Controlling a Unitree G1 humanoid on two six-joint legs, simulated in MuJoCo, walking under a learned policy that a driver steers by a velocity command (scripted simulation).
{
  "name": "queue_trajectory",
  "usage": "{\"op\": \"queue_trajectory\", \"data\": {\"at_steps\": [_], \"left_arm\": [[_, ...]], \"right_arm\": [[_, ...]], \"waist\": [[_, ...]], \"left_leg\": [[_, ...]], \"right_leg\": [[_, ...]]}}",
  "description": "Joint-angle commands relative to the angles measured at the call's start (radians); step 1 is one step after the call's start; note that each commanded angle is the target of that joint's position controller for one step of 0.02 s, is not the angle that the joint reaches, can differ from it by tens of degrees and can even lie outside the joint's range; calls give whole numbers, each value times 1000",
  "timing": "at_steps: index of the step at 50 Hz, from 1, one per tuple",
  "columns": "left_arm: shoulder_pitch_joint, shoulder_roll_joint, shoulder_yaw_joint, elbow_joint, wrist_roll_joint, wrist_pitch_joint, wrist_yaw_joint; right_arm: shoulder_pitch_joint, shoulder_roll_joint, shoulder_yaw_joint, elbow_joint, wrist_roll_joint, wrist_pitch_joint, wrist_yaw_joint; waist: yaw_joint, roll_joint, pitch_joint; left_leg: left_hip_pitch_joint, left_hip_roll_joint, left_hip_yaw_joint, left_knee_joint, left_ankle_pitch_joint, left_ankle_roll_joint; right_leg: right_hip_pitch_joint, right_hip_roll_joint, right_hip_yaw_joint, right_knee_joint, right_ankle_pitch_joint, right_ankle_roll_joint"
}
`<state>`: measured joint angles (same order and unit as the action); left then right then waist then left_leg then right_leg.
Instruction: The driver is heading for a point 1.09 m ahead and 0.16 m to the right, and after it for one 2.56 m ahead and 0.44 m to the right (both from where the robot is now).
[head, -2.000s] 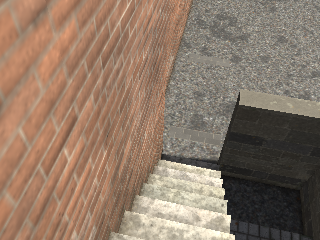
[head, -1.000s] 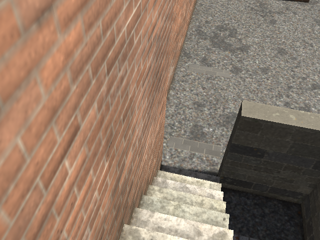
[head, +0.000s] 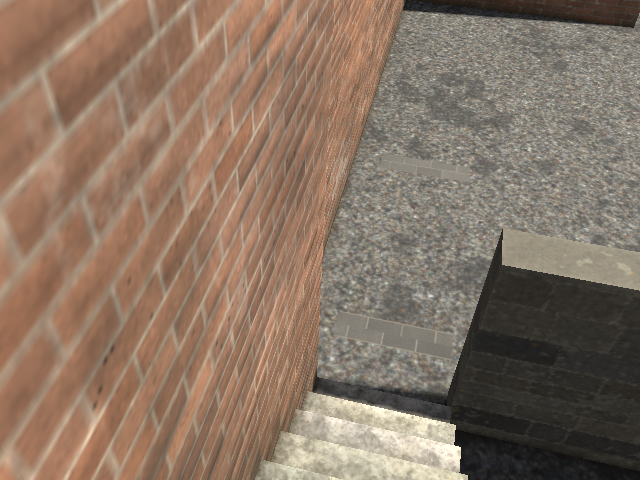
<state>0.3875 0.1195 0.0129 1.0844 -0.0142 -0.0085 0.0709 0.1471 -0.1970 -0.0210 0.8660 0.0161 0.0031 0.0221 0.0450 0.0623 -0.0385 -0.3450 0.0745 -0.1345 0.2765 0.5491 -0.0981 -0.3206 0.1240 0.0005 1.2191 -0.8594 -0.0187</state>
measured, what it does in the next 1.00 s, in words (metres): goes down: left foot 0.21 m lower, then right foot 0.18 m higher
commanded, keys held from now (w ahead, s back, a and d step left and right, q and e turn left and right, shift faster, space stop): no key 0.90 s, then w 0.10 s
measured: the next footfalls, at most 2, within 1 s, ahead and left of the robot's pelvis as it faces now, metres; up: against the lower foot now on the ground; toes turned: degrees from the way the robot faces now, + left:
left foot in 0.04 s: +0.12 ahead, +0.10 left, -0.21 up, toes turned +8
right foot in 0.22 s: +0.01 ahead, -0.19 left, -0.03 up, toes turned +4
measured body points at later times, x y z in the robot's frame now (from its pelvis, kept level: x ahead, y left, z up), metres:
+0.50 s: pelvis +0.09 -0.02 -0.09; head +0.06 +0.01 +0.36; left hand +0.15 +0.20 -0.25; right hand +0.07 -0.23 -0.24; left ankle +0.08 +0.11 -0.83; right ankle +0.00 -0.19 -0.64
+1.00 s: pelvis +0.18 -0.06 -0.08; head +0.22 -0.05 +0.36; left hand +0.20 +0.18 -0.24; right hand +0.24 -0.33 -0.23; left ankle +0.08 +0.10 -0.83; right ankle +0.10 -0.23 -0.82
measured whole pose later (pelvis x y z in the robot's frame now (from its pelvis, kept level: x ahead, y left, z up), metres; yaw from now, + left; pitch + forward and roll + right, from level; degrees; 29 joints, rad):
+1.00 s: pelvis +0.18 -0.06 -0.08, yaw +4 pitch +4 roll -2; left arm 0.22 0.20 0.01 0.98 -0.02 0.07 0.04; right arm 0.20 -0.26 0.01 1.04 0.02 0.00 -0.06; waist 0.00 0.02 0.02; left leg -0.12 0.14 0.03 0.37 -0.26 -0.08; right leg -0.07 0.02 0.11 0.28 -0.16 0.08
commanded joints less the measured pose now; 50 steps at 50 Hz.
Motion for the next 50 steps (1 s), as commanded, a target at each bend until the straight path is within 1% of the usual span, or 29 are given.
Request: {"op": "queue_trajectory", "data": {"at_steps": [1, 2, 3, 4, 5, 6, 7, 8, 9, 10, 12, 13, 16, 19, 22, 24, 25, 26, 27, 29, 31, 33, 35, 36, 37, 39, 45, 47, 50], "left_arm": [[61, 69, 31, 27, -30, 19, -29], [68, 35, 33, 27, -50, 26, -51], [134, -42, 29, 13, -73, 36, -54], [199, -62, 19, -20, -48, 55, -45], [131, -41, -7, -111, -28, 53, -48], [14, 58, 20, -94, -44, 79, -36], [-13, 101, 36, -141, -60, 91, -27], [-25, 85, 27, -176, -38, 108, -18], [-98, 146, 45, -196, -32, 102, -8], [-116, 140, 48, -204, -51, 101, -9], [-165, 104, 42, -246, -47, 94, -15], [-133, 106, 52, -225, -47, 113, -8], [-131, 88, 52, -229, -45, 114, -12], [-108, 85, 54, -208, -27, 85, -31], [-135, 97, 58, -192, -37, 68, -43], [-198, 116, 55, -189, -30, 31, -54], [-225, 124, 59, -191, -41, 12, -61], [-213, 107, 57, -188, -44, 4, -70], [-127, 89, 59, -166, -35, 21, -71], [-151, 75, 51, -172, -28, 37, -72], [-177, 67, 44, -178, -36, 44, -68], [-158, 69, 37, -184, -24, 42, -68], [-143, -9, 1, -202, 41, 66, -48], [-74, 8, -3, -176, 78, 89, -33], [25, 52, -4, -156, 76, 106, -32], [-96, 143, 6, -163, 6, 99, -23], [-119, 172, 11, -126, -5, 79, -22], [-141, 171, 11, -136, -3, 69, -25], [-147, 189, 12, -134, -8, 59, -27]], "right_arm": [[422, -95, -38, 123, -9, 19, -8], [528, -65, -21, 191, -40, 17, 4], [457, -45, 23, 176, -51, 12, 4], [346, -111, 22, 194, -26, 18, 2], [212, -179, 4, 207, 22, 25, -9], [175, -25, 45, 142, -21, 37, -7], [128, -96, 43, 132, -34, 28, -18], [71, -134, 44, 134, -20, 27, -35], [153, -100, 55, 152, -35, 28, -60], [206, -61, 68, 172, -47, 31, -74], [293, -72, 70, 201, -39, 33, -83], [319, -40, 79, 188, -37, 34, -86], [288, -40, 81, 174, -35, 34, -81], [275, -19, 84, 164, -30, 39, -75], [275, 3, 87, 146, -34, 37, -81], [422, -49, 57, 231, -3, 20, -82], [492, -32, 55, 261, 0, 13, -83], [503, -14, 58, 281, -2, 8, -84], [373, 26, 76, 230, -24, 10, -88], [411, -23, 59, 257, -30, -6, -83], [463, -3, 60, 287, -25, -23, -79], [445, -4, 56, 305, -8, -47, -85], [173, -54, 46, 220, 9, -24, -79], [238, -81, 33, 241, 12, -21, -72], [265, -108, 20, 256, 16, -27, -69], [333, -87, 17, 242, 12, -33, -67], [211, -120, 22, 211, 4, -7, -80], [181, -154, 13, 198, 11, 0, -84], [134, -169, 8, 154, 8, 2, -91]], "waist": [[-127, -40, 57], [-129, 49, 21], [-60, 195, 26], [43, 247, -14], [95, 299, -69], [-26, -34, -48], [25, 21, -44], [57, 97, -43], [-15, 70, -16], [-30, 66, -50], [-67, 140, -16], [-66, 10, 29], [-61, 88, 117], [-56, 74, 138], [-65, 4, 186], [-119, 80, 256], [-144, 74, 239], [-127, 74, 203], [-46, -19, 162], [-57, -33, 187], [-66, -14, 196], [-48, 13, 177], [24, -2, 94], [36, -12, 22], [36, 36, -27], [-78, -165, 102], [-73, -104, -30], [-62, -78, -72], [-55, -86, -27]], "left_leg": [[343, 37, 167, -136, 172, 2], [549, 114, 113, 38, 388, 50], [563, 172, 56, 274, 665, 127], [528, 288, -80, 358, 573, 269], [404, 422, -317, 241, 102, 431], [288, 323, -208, 110, -162, 350], [191, 294, -240, 164, -159, 372], [131, 321, -277, 148, -235, 394], [139, 309, -251, 208, -221, 378], [127, 249, -180, 222, -257, 348], [126, 249, -225, 193, -338, 358], [76, 205, -203, 162, -507, 339], [11, 171, -114, 103, -641, 288], [44, 145, -24, 144, -531, 252], [75, 114, 59, 151, -480, 195], [241, 89, 135, 198, -225, 149], [285, 119, 112, 217, -81, 172], [299, 142, 88, 231, 0, 201], [210, 141, 90, 223, -87, 214], [301, 134, 145, 228, -128, 181], [363, 144, 161, 232, -126, 175], [359, 146, 173, 237, -69, 187], [188, 113, 166, 228, -126, 200], [81, 92, 184, 255, -138, 198], [62, 49, 186, 273, -328, 153], [135, -7, 173, 217, -580, 54], [310, 27, 169, 162, -283, 11], [360, 18, 175, 129, -408, 27], [360, 13, 182, 109, -469, 41]], "right_leg": [[-154, -36, 59, 194, 430, -15], [-356, 10, 75, 450, 159, 16], [-458, 51, 138, 650, -102, 52], [-506, -23, 209, 735, -64, 71], [-531, -123, 187, 687, 60, 94], [-452, -65, 161, 747, 71, 97], [-359, -77, 186, 636, 261, 115], [-344, -102, 159, 585, 253, 140], [-403, -102, 289, 539, 394, 141], [-335, -93, 230, 514, 371, 156], [-370, -99, 184, 515, 264, 176], [-329, -71, 233, 378, 441, 175], [-275, -78, 156, 314, 387, 163], [-239, -98, 136, 180, 350, 138], [-243, -103, 143, -44, 384, 120], [-406, -100, 189, -91, 483, 93], [-426, -102, 170, -24, 475, 97], [-408, -111, 156, 24, 407, 103], [-273, -122, 137, -97, 388, 106], [-358, -117, 160, -208, 550, 113], [-412, -118, 166, -210, 647, 105], [-375, -134, 182, -249, 650, 86], [5, -143, 68, -774, 692, 96], [239, -110, 15, -748, 905, 119], [253, -146, 91, -705, 1017, 87], [103, -177, 179, -833, 1376, 5], [239, -158, 153, -922, 1399, 22], [273, -142, 136, -951, 1318, 22], [247, -135, 138, -958, 1224, 4]]}}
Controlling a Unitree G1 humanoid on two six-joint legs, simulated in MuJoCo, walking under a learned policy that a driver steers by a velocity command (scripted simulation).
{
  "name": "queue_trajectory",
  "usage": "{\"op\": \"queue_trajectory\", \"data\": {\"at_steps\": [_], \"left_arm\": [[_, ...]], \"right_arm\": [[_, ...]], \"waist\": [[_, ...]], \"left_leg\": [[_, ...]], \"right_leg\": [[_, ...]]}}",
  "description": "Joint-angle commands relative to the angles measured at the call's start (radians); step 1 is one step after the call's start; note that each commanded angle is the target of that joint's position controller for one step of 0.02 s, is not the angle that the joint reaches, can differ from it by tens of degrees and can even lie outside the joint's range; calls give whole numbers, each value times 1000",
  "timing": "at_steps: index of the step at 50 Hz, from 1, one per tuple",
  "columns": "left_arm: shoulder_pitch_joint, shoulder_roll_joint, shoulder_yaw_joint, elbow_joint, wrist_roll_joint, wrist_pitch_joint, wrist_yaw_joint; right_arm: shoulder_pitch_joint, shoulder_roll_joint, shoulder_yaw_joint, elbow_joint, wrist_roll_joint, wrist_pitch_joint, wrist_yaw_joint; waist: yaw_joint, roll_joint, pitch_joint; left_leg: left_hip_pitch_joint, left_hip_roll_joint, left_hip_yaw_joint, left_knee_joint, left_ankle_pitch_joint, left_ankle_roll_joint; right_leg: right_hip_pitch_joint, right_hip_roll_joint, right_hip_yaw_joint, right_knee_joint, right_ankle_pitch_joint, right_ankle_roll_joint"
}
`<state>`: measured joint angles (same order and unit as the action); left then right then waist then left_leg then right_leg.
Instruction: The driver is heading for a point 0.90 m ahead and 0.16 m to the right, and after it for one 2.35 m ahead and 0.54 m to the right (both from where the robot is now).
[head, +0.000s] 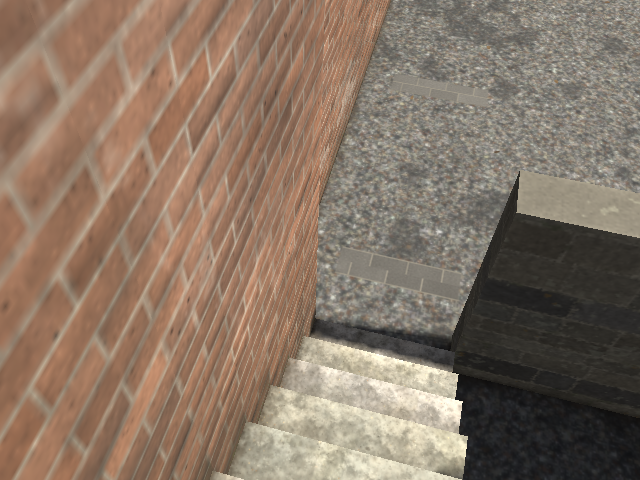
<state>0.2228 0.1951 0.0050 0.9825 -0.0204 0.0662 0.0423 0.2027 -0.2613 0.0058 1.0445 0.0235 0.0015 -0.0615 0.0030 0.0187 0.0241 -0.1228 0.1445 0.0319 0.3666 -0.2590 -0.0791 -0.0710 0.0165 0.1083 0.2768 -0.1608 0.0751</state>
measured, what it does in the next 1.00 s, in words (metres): goes down: right foot 0.22 m lower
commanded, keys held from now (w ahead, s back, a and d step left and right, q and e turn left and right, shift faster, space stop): w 1.00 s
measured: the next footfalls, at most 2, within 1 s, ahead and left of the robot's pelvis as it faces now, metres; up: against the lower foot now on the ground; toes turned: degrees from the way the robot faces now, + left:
right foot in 0.68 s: +0.20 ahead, -0.18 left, -0.22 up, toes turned +0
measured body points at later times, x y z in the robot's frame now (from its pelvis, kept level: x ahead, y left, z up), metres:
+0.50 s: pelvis +0.08 +0.00 -0.06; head +0.13 +0.02 +0.38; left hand +0.22 +0.27 -0.20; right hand -0.06 -0.26 -0.18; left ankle -0.08 +0.16 -0.75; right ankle +0.01 -0.15 -0.72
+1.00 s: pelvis +0.28 +0.00 -0.34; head +0.26 +0.03 +0.11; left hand +0.21 +0.23 -0.51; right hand +0.44 -0.25 -0.43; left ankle +0.43 +0.12 -1.05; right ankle +0.16 -0.17 -0.96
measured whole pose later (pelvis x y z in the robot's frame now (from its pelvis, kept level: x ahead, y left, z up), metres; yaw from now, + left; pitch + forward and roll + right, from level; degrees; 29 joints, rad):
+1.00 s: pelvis +0.28 +0.00 -0.34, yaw -3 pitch -2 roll -5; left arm 0.44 0.19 0.05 1.13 -0.01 -0.02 0.06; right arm 0.12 -0.21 -0.01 0.82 0.02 0.01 0.01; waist 0.05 0.00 -0.04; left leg -0.53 0.09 -0.08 0.65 0.36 -0.03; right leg -0.31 0.02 0.04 1.20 -0.84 0.05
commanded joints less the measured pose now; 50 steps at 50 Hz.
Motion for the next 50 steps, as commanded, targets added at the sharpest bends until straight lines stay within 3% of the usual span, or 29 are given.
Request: {"op": "queue_trajectory", "data": {"at_steps": [1, 16, 19, 20, 22, 23, 24, 25, 26, 27, 28, 29, 31, 32, 33, 34, 35, 36, 37, 38, 39, 40, 42, 43, 44, 45, 47, 48, 50], "left_arm": [[23, 120, 22, -35, 1, -17, 1], [-14, 187, 69, -64, -26, -50, -23], [-110, 164, 73, -95, -24, -72, -38], [-161, 148, 70, -120, -35, -80, -47], [-183, 134, 74, -151, -62, -105, -58], [-161, 121, 72, -149, -64, -112, -61], [-99, 186, 104, -130, -63, -113, -70], [-124, 202, 116, -136, -72, -103, -85], [-112, 179, 109, -128, -62, -93, -98], [-76, 101, 80, -119, -17, -70, -129], [-40, 24, 64, -103, -10, -57, -140], [111, 65, 83, -11, -22, -48, -142], [495, 188, 132, 94, -36, -16, -86], [604, 249, 152, 141, -15, -17, -67], [687, 248, 142, 160, 39, -46, -54], [636, 249, 115, 132, 59, -82, -48], [558, 228, 69, 162, 59, -99, -61], [474, 371, 118, 166, 30, -112, -90], [370, 274, 97, 142, 21, -125, -102], [291, 181, 69, 125, 39, -155, -113], [199, 185, 57, 99, 69, -161, -111], [-2, 172, 40, 30, 85, -159, -56], [57, 205, 44, 89, 108, -122, -11], [59, 159, 43, 83, 54, -122, 6], [95, 142, 39, 79, 27, -122, 16], [75, 161, 50, 71, -18, -125, 37], [151, 180, 62, 100, -18, -100, 48], [164, 163, 74, 102, -6, -88, 38], [150, 95, 65, 112, 8, -79, 15]], "right_arm": [[77, -109, -20, -33, 4, 2, -3], [174, -177, -29, -97, 7, 1, -5], [396, -185, -42, -15, 2, 20, -12], [466, -190, -51, 22, 2, 19, -14], [461, -197, -63, 51, -4, 0, -13], [428, -179, -65, 58, -5, -7, -14], [347, -119, -50, 36, -8, -10, -20], [343, -68, -33, 28, 6, -25, -36], [341, -47, -25, 41, 9, -26, -44], [250, -23, -15, 23, 19, -27, -59], [267, -55, -37, 39, 8, -18, -57], [225, -130, -62, 35, -13, -28, -47], [3, -220, -85, -36, -9, -54, 0], [-44, -162, -79, -59, -4, -62, 8], [-80, -88, -79, -43, -12, -74, -9], [-171, 22, -59, -108, -43, -85, -39], [189, 92, -48, -131, -17, -95, -34], [336, 137, -26, -172, 21, -99, -10], [226, 71, -31, -162, 38, -94, -11], [199, 24, -39, -133, 25, -82, -22], [210, 6, -37, -139, -8, -66, -27], [142, -43, -44, -185, -4, -45, -20], [247, -27, -53, -128, -15, -12, 3], [204, -60, -63, -146, -13, 0, 20], [124, -66, -60, -177, -22, 7, 29], [13, -59, -41, -240, -33, 11, 25], [-8, -7, -25, -245, -24, 37, 58], [63, -27, -38, -217, 1, 37, 71], [371, -100, -89, -67, 3, 20, 85]], "waist": [[-13, -36, -94], [-73, 29, -11], [-160, 90, 27], [-182, 180, 69], [-153, 113, 133], [-126, 71, 104], [-88, 49, 88], [-94, 110, 85], [-91, 121, 68], [-32, 40, 105], [-47, 56, 56], [16, 82, -37], [272, 132, -161], [331, -18, -127], [416, -177, -32], [389, -315, 126], [87, -361, 83], [-48, -353, -33], [-43, -152, 51], [-56, -30, 55], [-103, -66, 39], [-172, -106, 109], [-204, -156, 17], [-162, -165, 71], [-117, -162, 78], [-87, -115, 153], [-57, -147, 89], [-63, -164, 46], [-142, -111, 0]], "left_leg": [[142, -57, 20, 37, 339, 27], [75, -72, 74, 275, 296, 68], [227, 46, -83, 254, 388, 167], [258, 152, -209, 225, 483, 234], [214, 286, -347, 260, 526, 322], [195, 301, -343, 264, 450, 312], [116, 248, -270, 365, 194, 267], [130, 243, -280, 451, 42, 205], [84, 221, -265, 499, -10, 190], [-211, 129, -86, 561, -60, 136], [-414, 28, 30, 614, -191, 123], [-554, 47, 31, 706, -211, 132], [-629, 67, 39, 1038, -39, 99], [-697, 3, 79, 1355, -252, 57], [-852, -87, 41, 1818, -637, 41], [-907, -198, -26, 2156, -738, 40], [-1035, -240, -151, 2064, -587, 80], [-1045, -133, -107, 1735, -418, 103], [-1091, -87, -151, 1703, -409, 111], [-1090, -74, -210, 1494, -226, 131], [-1089, -64, -218, 1381, -187, 116], [-913, -8, -280, 985, 1, 73], [-447, -68, -175, 1014, 309, 41], [-596, -50, -213, 889, 482, 35], [-648, -59, -208, 816, 530, 39], [-574, -48, -199, 555, 658, 47], [-231, -85, -101, 325, 608, 37], [-135, -62, -95, 269, 606, 43], [28, -27, -28, 120, 753, 49]], "right_leg": [[-3, -25, 26, -7, 527, -93], [-159, 64, -83, 329, 208, -115], [-431, 75, -107, 558, 37, -80], [-597, 71, -82, 736, -289, -78], [-813, 15, 61, 931, -440, -105], [-810, -20, 74, 916, -389, -118], [-762, -49, 113, 746, -105, -143], [-826, -69, 126, 689, 76, -141], [-801, -69, 78, 646, 164, -139], [-547, -100, 23, 374, 516, -132], [-227, -12, -106, 312, 608, -121], [25, 59, -165, 545, 659, -94], [323, 26, -197, 540, 502, -86], [367, -38, -154, 373, 646, -134], [436, -106, -45, 257, 521, -179], [188, -144, 21, 215, 774, -165], [145, -199, 221, 316, 1045, -194], [34, -395, 668, 149, 200, -428], [-54, -435, 682, 167, 64, -445], [-117, -385, 570, 295, 156, -375], [-167, -391, 533, 341, 227, -372], [-482, -400, 521, 231, 17, -329], [-732, -289, 413, 292, -69, -322], [-633, -235, 370, 362, -334, -300], [-560, -234, 373, 398, -439, -299], [-618, -168, 289, 401, -533, -249], [-666, -113, 145, 481, -541, -223], [-587, -111, 97, 607, -505, -196], [-467, -57, -20, 958, -414, -129]]}}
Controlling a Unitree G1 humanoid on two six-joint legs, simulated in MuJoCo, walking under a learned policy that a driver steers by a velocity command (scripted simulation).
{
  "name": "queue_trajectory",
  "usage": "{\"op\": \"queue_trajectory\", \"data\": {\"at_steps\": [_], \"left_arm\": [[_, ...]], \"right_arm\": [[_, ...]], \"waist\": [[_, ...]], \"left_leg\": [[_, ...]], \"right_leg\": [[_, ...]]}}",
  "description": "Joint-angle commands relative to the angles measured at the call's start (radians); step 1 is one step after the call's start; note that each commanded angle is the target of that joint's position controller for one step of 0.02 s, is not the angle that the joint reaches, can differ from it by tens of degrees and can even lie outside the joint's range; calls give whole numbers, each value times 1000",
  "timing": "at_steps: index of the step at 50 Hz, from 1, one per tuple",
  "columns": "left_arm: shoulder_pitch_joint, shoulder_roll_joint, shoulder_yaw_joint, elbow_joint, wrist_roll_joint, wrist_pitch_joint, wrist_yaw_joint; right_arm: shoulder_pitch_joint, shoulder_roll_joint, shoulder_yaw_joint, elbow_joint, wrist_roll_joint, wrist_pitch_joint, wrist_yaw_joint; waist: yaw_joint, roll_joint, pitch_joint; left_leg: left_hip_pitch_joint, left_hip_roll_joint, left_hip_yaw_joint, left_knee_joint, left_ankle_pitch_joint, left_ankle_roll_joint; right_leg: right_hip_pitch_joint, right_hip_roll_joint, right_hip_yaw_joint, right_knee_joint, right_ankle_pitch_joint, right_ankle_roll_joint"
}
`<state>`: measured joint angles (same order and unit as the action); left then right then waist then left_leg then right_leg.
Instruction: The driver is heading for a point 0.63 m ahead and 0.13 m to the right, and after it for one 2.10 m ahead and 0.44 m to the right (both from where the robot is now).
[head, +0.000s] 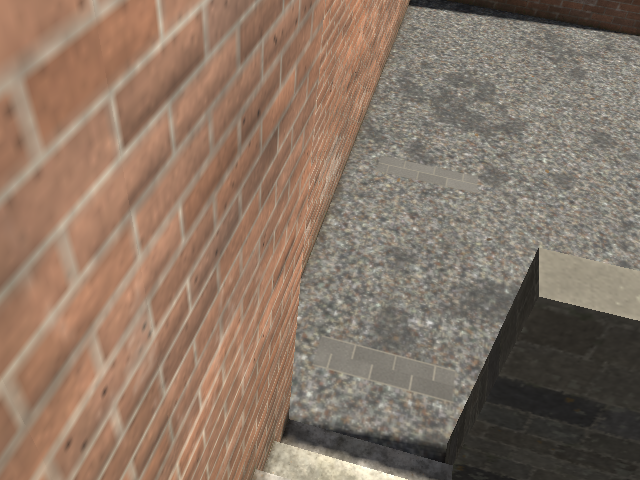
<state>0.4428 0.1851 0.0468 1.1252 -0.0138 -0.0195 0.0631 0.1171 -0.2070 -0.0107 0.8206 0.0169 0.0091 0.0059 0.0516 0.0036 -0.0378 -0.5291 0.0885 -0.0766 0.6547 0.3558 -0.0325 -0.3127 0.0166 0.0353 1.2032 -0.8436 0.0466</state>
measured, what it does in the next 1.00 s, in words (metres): goes down: left foot 0.22 m lower, then right foot 0.21 m lower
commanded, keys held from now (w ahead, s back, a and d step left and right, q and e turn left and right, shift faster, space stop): w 1.00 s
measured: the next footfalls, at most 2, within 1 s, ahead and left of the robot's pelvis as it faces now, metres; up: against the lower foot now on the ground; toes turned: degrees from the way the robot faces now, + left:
left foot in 0.06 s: +0.13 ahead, +0.14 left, -0.22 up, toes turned +3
right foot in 0.62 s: +0.29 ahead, -0.21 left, -0.43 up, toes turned +1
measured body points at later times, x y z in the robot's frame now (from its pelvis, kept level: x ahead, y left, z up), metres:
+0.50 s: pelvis +0.16 -0.03 -0.19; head +0.17 +0.02 +0.25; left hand +0.37 +0.18 -0.32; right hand +0.05 -0.26 -0.31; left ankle +0.09 +0.14 -0.84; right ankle +0.30 -0.25 -0.89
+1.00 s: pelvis +0.35 -0.15 -0.37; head +0.32 -0.14 +0.08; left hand +0.26 +0.07 -0.52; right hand +0.49 -0.37 -0.48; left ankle +0.53 +0.03 -1.02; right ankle +0.25 -0.22 -1.05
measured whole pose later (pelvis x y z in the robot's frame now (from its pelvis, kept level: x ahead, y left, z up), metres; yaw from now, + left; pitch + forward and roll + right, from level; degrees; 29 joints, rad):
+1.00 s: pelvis +0.35 -0.15 -0.37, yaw -2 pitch +0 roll -1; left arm 0.50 0.14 0.01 1.13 0.02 -0.06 0.05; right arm 0.17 -0.16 0.00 0.86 0.01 -0.02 -0.03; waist 0.06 0.01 -0.08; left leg -0.77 -0.02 -0.23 0.96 0.09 0.03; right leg -0.24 0.14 0.00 0.86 -0.62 -0.10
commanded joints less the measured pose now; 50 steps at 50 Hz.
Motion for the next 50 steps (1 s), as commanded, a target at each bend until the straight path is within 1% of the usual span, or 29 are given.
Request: {"op": "queue_trajectory", "data": {"at_steps": [1, 2, 3, 4, 5, 7, 8, 10, 12, 14, 19, 23, 26, 29, 30, 31, 32, 33, 34, 35, 36, 37, 39, 41, 43, 44, 46, 49, 50], "left_arm": [[-126, 76, 18, -53, -21, 18, -6], [-232, 69, 23, -84, -46, 18, -6], [-150, -49, 9, -91, -52, 45, 0], [102, -39, 12, -77, -57, 60, 1], [173, -51, 10, -114, -25, 61, -11], [-164, 14, 4, -247, -52, 98, -15], [-206, 25, -12, -326, -61, 129, -14], [-257, 36, -21, -366, -26, 159, -14], [-270, 29, -22, -365, -23, 157, -8], [-291, 110, 13, -378, -18, 135, -29], [-384, 60, 18, -391, 15, 100, -86], [-479, 2, -9, -384, 8, 94, -120], [-493, 56, 5, -365, -26, 83, -114], [-149, 148, 58, -212, -15, 59, -109], [67, 192, 82, -120, -1, 35, -94], [174, 222, 68, -95, -5, 29, -73], [146, 287, 43, -65, 28, 4, -100], [201, 378, 97, 11, -13, 8, -131], [163, 262, 66, -8, -14, 19, -133], [78, 149, 25, -26, 35, 17, -131], [-56, 36, -19, -69, 48, 7, -126], [-109, 74, -21, -47, 54, 3, -125], [-41, 69, -20, -12, 82, -16, -111], [-147, 20, -57, -56, 59, -15, -61], [-110, 203, -10, -38, 76, -27, -52], [-137, 218, 2, -56, 48, -21, -56], [99, 100, -10, 9, -8, -39, -26], [321, 69, -12, 57, 44, -52, 1], [190, 57, -20, 14, 47, -49, 19]], "right_arm": [[568, -174, -93, 208, -6, -1, 26], [718, -162, -94, 243, -26, -16, 28], [671, -89, -33, 272, -49, -42, 42], [637, -87, -7, 244, -16, -56, 47], [618, -162, -27, 237, 2, -60, 47], [502, -135, -18, 272, -20, -31, 9], [437, -193, -24, 251, -20, -37, -30], [310, -60, 41, 208, -50, -45, -87], [280, -165, 19, 187, -69, -53, -100], [370, -173, -17, 187, -33, -74, -109], [521, -62, -27, 176, 1, -81, -159], [433, -106, -60, 131, 35, -59, -164], [445, -184, -103, 146, -10, -20, -122], [405, -135, -94, 195, -43, -4, -129], [451, -71, -85, 261, -71, -9, -137], [436, 0, -70, 297, -84, 1, -127], [466, 74, -45, 260, -75, -22, -93], [448, 16, -36, 122, 36, -54, -101], [338, -5, -37, 149, 26, -52, -114], [245, -1, -31, 154, 18, -32, -128], [253, -16, -35, 189, -6, -2, -137], [331, 21, -23, 175, -31, 5, -127], [319, -50, -46, 152, -12, -21, -104], [214, -13, -19, 72, -53, -15, -91], [282, -11, -8, 82, -36, -8, -64], [276, -32, -4, 69, -21, -3, -66], [30, -70, -9, -12, -4, -23, -64], [-176, -9, 2, -89, 17, -73, -22], [-140, -35, 1, -95, -15, -70, -2]], "waist": [[-240, -96, 72], [-356, -22, 102], [-234, 264, 140], [-98, 453, 171], [-31, 522, 128], [-53, 190, 95], [-19, 231, 168], [-6, 121, 190], [-15, 181, 186], [-47, 148, 212], [-115, 138, 215], [-176, 67, 223], [-230, 157, 209], [-65, 130, 91], [6, 54, 12], [89, -212, 13], [2, -473, 16], [0, -382, -159], [27, -189, -100], [20, -97, -35], [-36, -27, 1], [-133, -92, -42], [-99, -93, -33], [-133, 31, -8], [-156, -122, -94], [-166, -133, -41], [1, -114, 145], [81, -144, 177], [9, -57, 191]], "left_leg": [[481, 61, 70, -250, 78, 15], [553, 132, 24, -343, 35, 84], [611, 145, 38, -134, 414, 43], [583, 143, -61, 14, 493, -43], [519, 213, -166, 22, 212, 29], [367, 311, -412, -183, -509, 133], [235, 411, -540, -275, -563, 198], [80, 340, -399, -232, -544, 209], [-15, 307, -355, -275, -649, 210], [92, 247, -279, -133, -717, 174], [200, 190, -168, 95, -829, 167], [-8, 135, -68, 203, -910, 146], [-89, 185, -87, 239, -842, 178], [61, 124, -54, 606, -721, 112], [-18, 75, -25, 922, -769, 51], [-347, -98, 13, 1458, -1297, -25], [-654, -152, -16, 1790, -1479, -25], [-745, -133, 6, 1671, -1248, -23], [-749, -77, 9, 1565, -1178, -15], [-676, -54, 7, 1504, -1085, 3], [-565, -2, 35, 1376, -981, 5], [-498, 9, 13, 1305, -983, -10], [-544, -27, -21, 1137, -714, 12], [-380, 8, -38, 567, -402, -6], [-80, -42, -8, 610, -308, -12], [-122, -63, 3, 630, -380, -4], [-729, -60, -206, 372, -261, 42], [-944, -99, -316, 259, -335, 85], [-651, -70, -231, 4, -89, 80]], "right_leg": [[-219, -22, 45, 263, 418, -71], [-326, 116, 22, 717, 388, -19], [-563, 211, 61, 975, -68, -37], [-679, 174, 139, 961, -3, -80], [-727, 160, 209, 883, 200, -86], [-789, 85, 239, 833, 460, -102], [-762, 57, 300, 661, 568, -81], [-556, 3, 346, 348, 696, 4], [-349, 11, 252, 305, 758, 60], [-414, 20, 316, 86, 1012, 52], [-449, -14, 271, -285, 1334, 43], [-179, -52, 62, -641, 1340, 29], [-20, -33, -29, -693, 1106, -8], [204, -125, 21, -985, 1073, -98], [399, -163, 31, -1029, 1202, -122], [611, -239, 112, -879, 1520, -156], [711, -229, 9, -407, 2257, -104], [694, -371, 385, -549, 1508, -313], [584, -352, 361, -632, 1227, -301], [395, -321, 324, -681, 1085, -291], [269, -226, 213, -659, 1261, -225], [188, -273, 251, -590, 1452, -282], [134, -276, 316, -566, 1276, -309], [23, -209, 286, -620, 1234, -253], [-82, -228, 382, -694, 1167, -297], [-71, -218, 381, -663, 1107, -288], [395, -217, 435, -532, 994, -241], [545, -259, 535, -532, 1020, -194], [276, -180, 395, -549, 861, -179]]}}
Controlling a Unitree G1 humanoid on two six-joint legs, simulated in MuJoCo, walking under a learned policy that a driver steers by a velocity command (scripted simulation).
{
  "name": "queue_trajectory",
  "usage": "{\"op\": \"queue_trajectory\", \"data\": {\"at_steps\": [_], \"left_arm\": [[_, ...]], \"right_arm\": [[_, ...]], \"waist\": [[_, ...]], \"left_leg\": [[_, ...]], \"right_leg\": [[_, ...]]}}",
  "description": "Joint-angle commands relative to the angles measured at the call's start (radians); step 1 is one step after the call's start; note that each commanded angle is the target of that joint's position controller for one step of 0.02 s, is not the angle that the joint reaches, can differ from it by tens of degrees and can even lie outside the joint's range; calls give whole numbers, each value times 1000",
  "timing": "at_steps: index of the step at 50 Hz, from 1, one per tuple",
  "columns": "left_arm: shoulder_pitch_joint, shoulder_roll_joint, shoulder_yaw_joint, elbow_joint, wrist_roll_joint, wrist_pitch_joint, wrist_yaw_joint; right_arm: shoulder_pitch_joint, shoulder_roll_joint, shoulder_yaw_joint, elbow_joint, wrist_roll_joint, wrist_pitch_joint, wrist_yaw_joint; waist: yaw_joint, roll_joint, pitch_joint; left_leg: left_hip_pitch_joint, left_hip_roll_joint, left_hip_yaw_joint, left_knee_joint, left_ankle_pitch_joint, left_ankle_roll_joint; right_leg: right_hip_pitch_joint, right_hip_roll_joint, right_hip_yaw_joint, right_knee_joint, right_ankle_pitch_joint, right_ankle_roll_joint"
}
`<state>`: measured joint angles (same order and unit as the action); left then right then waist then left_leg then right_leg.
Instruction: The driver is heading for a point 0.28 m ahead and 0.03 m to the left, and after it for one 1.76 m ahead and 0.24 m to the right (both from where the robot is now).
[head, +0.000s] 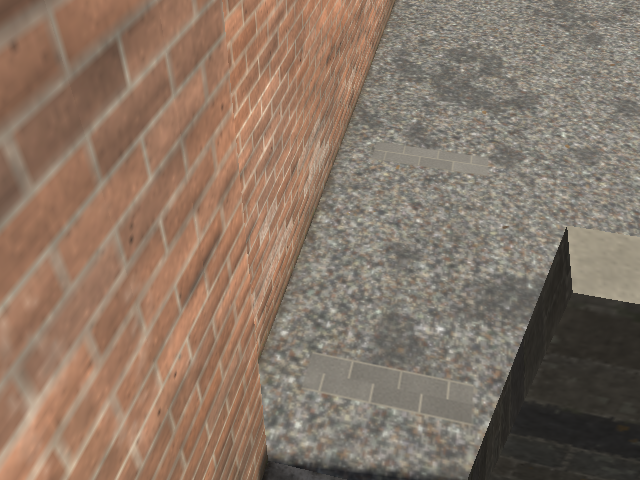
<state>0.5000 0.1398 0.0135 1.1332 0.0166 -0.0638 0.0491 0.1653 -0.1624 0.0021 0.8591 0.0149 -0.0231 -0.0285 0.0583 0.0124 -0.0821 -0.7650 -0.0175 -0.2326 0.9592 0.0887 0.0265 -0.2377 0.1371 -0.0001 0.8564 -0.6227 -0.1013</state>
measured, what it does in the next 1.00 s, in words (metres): goes down: left foot 0.21 m lower, then right foot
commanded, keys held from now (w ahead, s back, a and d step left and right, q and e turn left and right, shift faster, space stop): w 0.06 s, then no key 0.94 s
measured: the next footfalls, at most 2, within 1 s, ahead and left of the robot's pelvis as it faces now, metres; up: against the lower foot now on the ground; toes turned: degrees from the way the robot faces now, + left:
left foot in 0.22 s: +0.20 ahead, +0.13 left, -0.21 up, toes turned +0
right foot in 0.52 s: +0.22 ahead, -0.19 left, -0.21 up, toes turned +8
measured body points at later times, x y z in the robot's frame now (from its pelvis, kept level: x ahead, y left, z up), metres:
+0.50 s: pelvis +0.19 +0.01 -0.19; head +0.18 +0.05 +0.26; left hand +0.29 +0.22 -0.35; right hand +0.11 -0.17 -0.34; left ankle +0.16 +0.13 -0.90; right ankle +0.21 -0.19 -0.86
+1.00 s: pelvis +0.21 -0.05 -0.15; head +0.24 -0.05 +0.30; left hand +0.26 +0.22 -0.29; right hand +0.27 -0.31 -0.30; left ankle +0.16 +0.13 -0.90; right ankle +0.18 -0.20 -0.90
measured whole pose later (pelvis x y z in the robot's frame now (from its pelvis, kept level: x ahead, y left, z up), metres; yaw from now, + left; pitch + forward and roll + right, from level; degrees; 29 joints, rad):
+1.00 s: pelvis +0.21 -0.05 -0.15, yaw +1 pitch +1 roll -1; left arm 0.23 0.25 0.01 0.98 -0.01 0.05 0.01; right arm 0.18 -0.27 0.04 1.02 0.02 0.04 -0.05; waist -0.01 0.04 0.04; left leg -0.09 0.11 -0.06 0.29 -0.22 -0.09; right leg -0.07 0.01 0.12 0.21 -0.17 0.04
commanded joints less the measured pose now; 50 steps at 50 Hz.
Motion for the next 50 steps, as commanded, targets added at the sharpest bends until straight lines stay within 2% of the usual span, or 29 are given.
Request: {"op": "queue_trajectory", "data": {"at_steps": [1, 3, 5, 6, 7, 8, 10, 11, 12, 13, 14, 15, 16, 17, 18, 19, 20, 22, 24, 26, 28, 29, 30, 31, 34, 36, 43, 44, 50], "left_arm": [[55, 92, 1, -15, 15, 3, 32], [-72, 155, 9, -43, 1, 21, 11], [-105, 138, 8, -56, -37, 3, 16], [-59, 115, 9, -49, -49, 10, 17], [-38, 109, 14, -38, -39, 12, 19], [-41, 104, 20, -21, -25, 16, 17], [-197, 150, 36, -34, -19, 24, -10], [-295, 125, 47, -61, -42, 27, -20], [-226, 65, 37, -77, -58, 28, -18], [51, -35, 28, -91, -70, 35, -20], [79, 1, 16, -91, -60, 59, -23], [16, 19, 21, -126, -79, 82, -22], [-98, 73, 31, -162, -74, 114, -22], [-111, 51, 25, -202, -67, 133, -5], [-164, 53, 15, -254, -67, 144, 1], [-173, 68, 11, -280, -54, 161, 0], [-224, -3, -13, -291, -45, 169, -2], [-183, 5, -8, -248, -35, 172, -11], [-111, 44, -6, -231, -10, 164, -16], [-138, 31, -18, -227, 5, 151, -3], [-226, 146, 0, -220, -46, 136, -7], [-249, 142, 3, -217, -61, 131, -17], [-207, 134, 5, -214, -51, 129, -18], [-192, 143, 9, -189, -49, 126, -22], [-214, 129, 10, -205, -51, 114, -27], [-210, 156, 11, -200, -42, 105, -35], [-216, 217, 21, -189, -34, 97, -31], [-218, 212, 18, -192, -20, 101, -33], [-226, 230, 18, -174, -33, 115, -32]], "right_arm": [[-149, -71, -13, -105, -46, -25, 41], [58, -64, -35, -32, -66, 28, 34], [54, -93, -40, -48, -58, 56, 22], [48, -100, -29, -57, -60, 62, 24], [74, -126, -37, -40, -48, 55, 37], [211, -148, -50, 17, -27, 37, 46], [560, -201, -93, 150, 10, 34, 57], [758, -195, -94, 242, -3, 31, 53], [727, -71, -23, 249, -13, 26, 54], [551, -88, 12, 245, -36, 13, 52], [408, -33, 32, 202, -26, 19, 55], [302, -72, 28, 203, -31, 23, 55], [185, -62, 39, 165, -43, 18, 67], [208, -192, 14, 208, -30, 7, 33], [213, -156, 31, 239, -25, -2, 9], [158, -107, 47, 198, -17, 4, -18], [140, -70, 61, 206, -35, 11, -29], [112, -126, 58, 176, -51, -12, -19], [82, -117, 52, 166, -15, -23, -5], [109, -93, 50, 184, 1, -12, 2], [294, -111, 22, 193, 0, 13, -22], [279, -94, 21, 197, -12, 26, -29], [246, -88, 16, 199, -4, 41, -25], [192, -56, 27, 169, -12, 58, -23], [98, -115, 19, 160, 7, 76, -24], [91, -142, 18, 156, -2, 82, -20], [57, -210, 13, 146, 6, 59, -25], [62, -211, 18, 141, 5, 59, -24], [86, -228, 21, 135, -1, 57, -21]], "waist": [[-32, -26, 190], [-102, -32, 174], [-104, 28, 280], [-68, -18, 281], [-51, -36, 252], [-86, -69, 205], [-269, -114, 100], [-367, 48, 108], [-288, 293, 169], [-12, 391, 119], [20, 165, 53], [34, 74, 54], [49, -136, 13], [54, 53, 30], [48, 90, 55], [56, -21, 119], [58, -37, 87], [60, 88, 23], [68, 182, 102], [43, 136, 201], [-109, -85, 284], [-109, -70, 275], [-107, 22, 253], [-114, 4, 183], [-91, 39, 74], [-103, 13, 21], [-88, 5, -9], [-79, 14, -32], [-73, -29, 56]], "left_leg": [[-3, 39, 55, -323, 419, -6], [443, -6, 125, -199, 506, -58], [395, 14, 99, -305, 377, -73], [367, 17, 110, -448, 334, -81], [379, 33, 127, -523, 373, -98], [472, 43, 157, -511, 470, -106], [758, 90, 228, -591, 491, -82], [933, 134, 220, -641, 517, -30], [964, 205, 157, -651, 996, 48], [1049, 329, -31, -316, 1329, 184], [959, 364, -53, -316, 1092, 228], [823, 404, -81, -396, 914, 246], [678, 313, -29, -482, 513, 189], [579, 448, -197, -462, 550, 286], [520, 483, -271, -437, 579, 300], [371, 381, -151, -417, 344, 269], [353, 293, -57, -423, 270, 195], [139, 259, 12, -459, 257, 125], [76, 189, 111, -508, 103, 96], [214, 159, 91, -469, 65, 61], [412, 65, 129, -458, -16, -35], [482, 76, 131, -452, 0, -51], [524, 87, 115, -467, 101, -43], [606, 95, 126, -482, 178, -49], [736, 106, 138, -532, 176, -70], [783, 113, 145, -556, 176, -78], [740, 134, 168, -631, 84, -67], [737, 136, 166, -645, 72, -61], [682, 137, 171, -692, -28, -79]], "right_leg": [[-119, -238, 347, -221, 472, -54], [-473, -166, 282, -230, 259, -101], [-403, -135, 282, -120, 466, -44], [-276, -99, 250, -53, 474, -18], [-167, -99, 239, 37, 493, -11], [-148, -88, 214, 194, 491, -11], [-170, -77, 189, 543, 753, 18], [-367, 37, 154, 958, 605, 93], [-535, 161, 88, 1236, -296, 112], [-668, 85, 248, 1159, -331, 120], [-624, -8, 273, 1018, -214, 137], [-582, -53, 222, 1072, -143, 150], [-475, -51, 170, 939, 105, 159], [-449, -99, 284, 905, 215, 182], [-479, -142, 346, 834, 211, 200], [-395, -152, 391, 443, 439, 225], [-247, -179, 284, 175, 546, 223], [162, -126, 121, 281, 690, 261], [231, -132, 90, 139, 567, 252], [124, -182, 168, -118, 502, 202], [-26, -200, 230, -407, 826, 153], [-26, -195, 231, -445, 830, 157], [3, -193, 211, -466, 832, 164], [34, -193, 204, -484, 851, 169], [92, -168, 161, -527, 835, 178], [115, -169, 165, -533, 862, 163], [224, -181, 161, -582, 972, 144], [246, -176, 151, -590, 957, 139], [222, -175, 156, -635, 874, 123]]}}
